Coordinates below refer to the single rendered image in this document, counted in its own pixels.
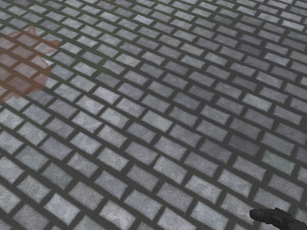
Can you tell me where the robot right hand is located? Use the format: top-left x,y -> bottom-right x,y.
249,207 -> 307,230

